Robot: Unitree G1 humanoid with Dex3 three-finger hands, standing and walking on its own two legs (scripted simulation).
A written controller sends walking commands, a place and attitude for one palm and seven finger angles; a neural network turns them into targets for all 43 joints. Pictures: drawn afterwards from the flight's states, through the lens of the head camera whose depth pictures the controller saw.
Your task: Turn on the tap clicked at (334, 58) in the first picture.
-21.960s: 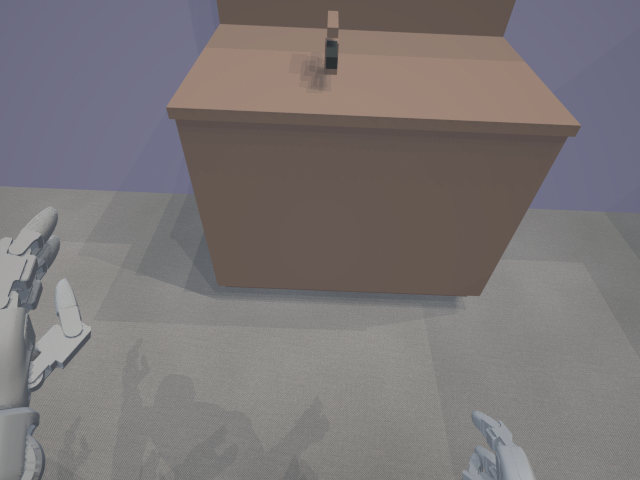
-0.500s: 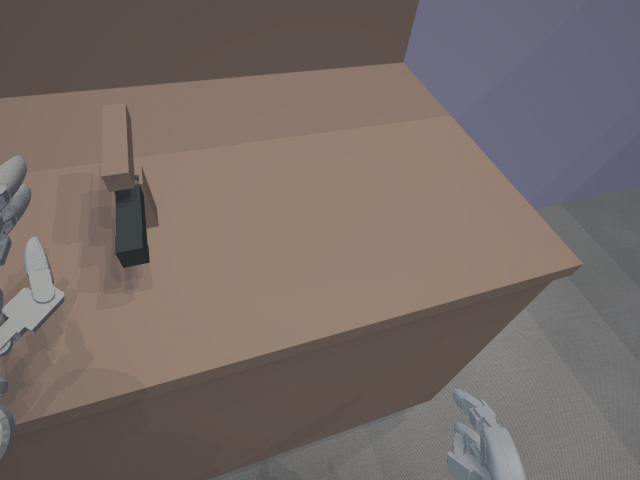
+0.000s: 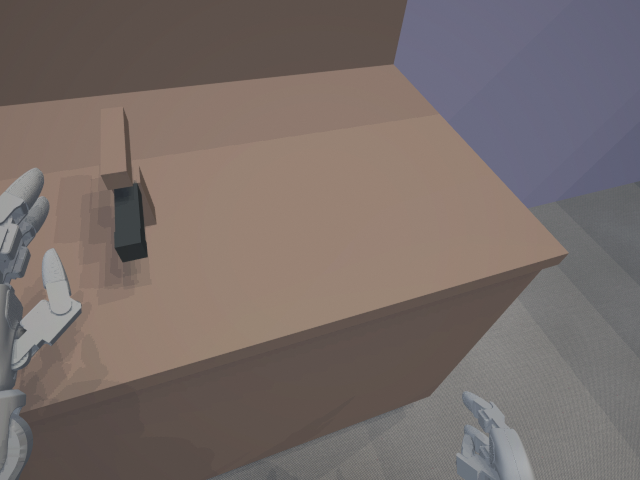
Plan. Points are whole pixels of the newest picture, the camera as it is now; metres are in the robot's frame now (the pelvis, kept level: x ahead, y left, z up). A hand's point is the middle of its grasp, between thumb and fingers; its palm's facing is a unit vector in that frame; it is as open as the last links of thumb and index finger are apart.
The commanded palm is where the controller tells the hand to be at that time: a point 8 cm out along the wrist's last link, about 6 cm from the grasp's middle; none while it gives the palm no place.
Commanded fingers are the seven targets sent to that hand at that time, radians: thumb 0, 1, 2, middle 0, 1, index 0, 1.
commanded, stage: look again from close up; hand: left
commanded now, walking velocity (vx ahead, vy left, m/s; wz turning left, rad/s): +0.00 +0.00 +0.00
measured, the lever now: (131, 244) +0.33 +0.27 +0.10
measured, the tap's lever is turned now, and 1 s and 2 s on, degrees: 0 0 0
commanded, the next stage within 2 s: come to a stop and stand still in 0.02 s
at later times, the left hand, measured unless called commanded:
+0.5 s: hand (35, 262) +0.23 +0.27 +0.20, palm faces +0.49 -0.78 -0.39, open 7.4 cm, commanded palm +0.15 +0.26 +0.18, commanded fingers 0.00 0.90 0.90 -0.20 -0.30 -0.20 -0.30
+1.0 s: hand (96, 293) +0.23 +0.23 +0.18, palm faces +0.37 -0.88 -0.29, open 7.4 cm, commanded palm +0.17 +0.27 +0.18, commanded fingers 0.00 0.90 0.90 -0.20 -0.30 -0.20 -0.30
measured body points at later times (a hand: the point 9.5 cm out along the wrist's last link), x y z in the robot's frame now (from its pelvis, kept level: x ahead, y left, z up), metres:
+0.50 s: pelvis -0.01 -0.01 +0.00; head +0.01 +0.01 +0.45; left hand +0.20 +0.31 +0.22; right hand +0.17 -0.23 -0.07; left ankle -0.01 +0.07 -0.74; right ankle +0.05 -0.12 -0.74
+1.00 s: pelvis +0.00 +0.00 +0.00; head +0.01 +0.02 +0.45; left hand +0.20 +0.27 +0.19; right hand +0.18 -0.23 -0.06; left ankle -0.01 +0.07 -0.74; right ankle +0.05 -0.12 -0.74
